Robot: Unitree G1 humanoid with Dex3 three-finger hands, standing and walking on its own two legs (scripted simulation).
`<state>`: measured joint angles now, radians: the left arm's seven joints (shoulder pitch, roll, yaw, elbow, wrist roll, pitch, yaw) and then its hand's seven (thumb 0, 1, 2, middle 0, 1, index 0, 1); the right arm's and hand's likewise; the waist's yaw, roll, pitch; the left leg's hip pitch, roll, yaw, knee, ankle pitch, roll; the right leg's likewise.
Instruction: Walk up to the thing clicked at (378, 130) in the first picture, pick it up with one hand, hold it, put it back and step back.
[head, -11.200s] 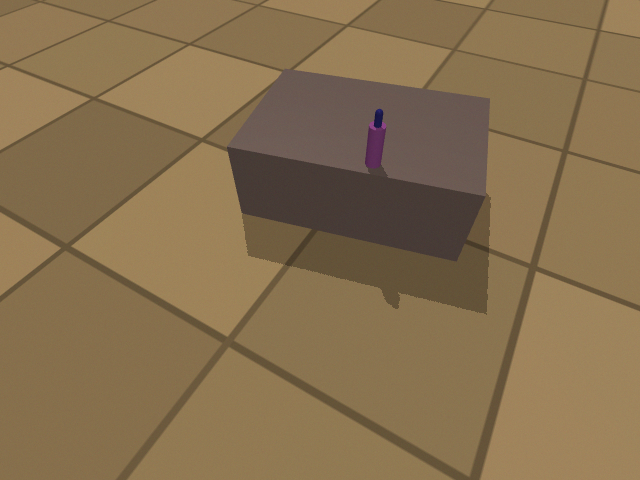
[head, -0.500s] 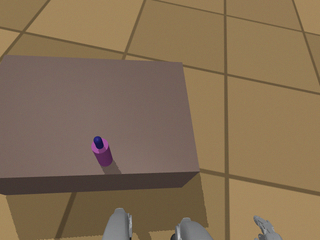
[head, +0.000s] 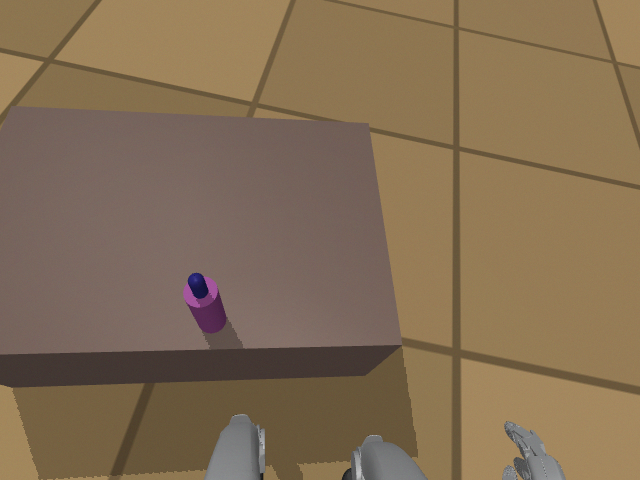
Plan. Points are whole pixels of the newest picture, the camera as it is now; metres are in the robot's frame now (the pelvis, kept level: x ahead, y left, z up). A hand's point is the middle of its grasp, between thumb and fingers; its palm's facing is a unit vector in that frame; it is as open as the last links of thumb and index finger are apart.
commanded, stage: go down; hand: left
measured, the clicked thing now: (204, 301) +0.40 +0.19 -0.24
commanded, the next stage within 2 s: none
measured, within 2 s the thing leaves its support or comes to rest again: neither
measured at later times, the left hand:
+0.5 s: hand out of the picture +0.33 +0.39 +0.02, palm faces +0.18 -0.98 -0.06, open 17.3 cm
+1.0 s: hand out of the picture +0.33 +0.39 +0.03, palm faces +0.18 -0.98 -0.04, open 17.4 cm
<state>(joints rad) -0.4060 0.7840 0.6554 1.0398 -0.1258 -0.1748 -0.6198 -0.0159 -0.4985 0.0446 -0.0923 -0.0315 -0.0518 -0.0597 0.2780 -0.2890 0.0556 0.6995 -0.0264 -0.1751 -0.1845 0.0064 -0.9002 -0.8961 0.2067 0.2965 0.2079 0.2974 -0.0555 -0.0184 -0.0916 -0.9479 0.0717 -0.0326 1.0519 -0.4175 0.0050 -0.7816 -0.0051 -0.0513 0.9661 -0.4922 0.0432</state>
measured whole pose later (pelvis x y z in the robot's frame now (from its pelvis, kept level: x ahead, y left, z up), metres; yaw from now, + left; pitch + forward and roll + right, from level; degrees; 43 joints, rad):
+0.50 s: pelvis +0.00 +0.00 +0.00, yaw +0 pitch +18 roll -5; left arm -0.40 0.79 0.69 1.03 -0.16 -0.21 -0.65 -0.02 -0.51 0.06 -0.09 -0.04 -0.05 -0.07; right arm 0.27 -0.29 0.06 0.70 -0.03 -0.18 -0.19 0.01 -0.89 -0.89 0.21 0.30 0.21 0.30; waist -0.06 -0.02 -0.09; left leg -0.98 0.07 -0.04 1.08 -0.42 0.00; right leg -0.81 0.00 -0.05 0.99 -0.50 0.04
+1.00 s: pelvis +0.00 +0.00 -0.01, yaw +0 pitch +19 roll -5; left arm -0.41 0.79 0.70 1.02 -0.19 -0.24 -0.68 -0.02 -0.52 0.06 -0.09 -0.05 -0.05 -0.07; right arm 0.26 -0.29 0.06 0.71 -0.02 -0.18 -0.19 0.01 -0.89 -0.89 0.21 0.30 0.21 0.30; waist -0.05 -0.02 -0.09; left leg -1.00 0.07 -0.04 1.09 -0.43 0.00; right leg -0.83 -0.01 -0.05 1.01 -0.51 0.04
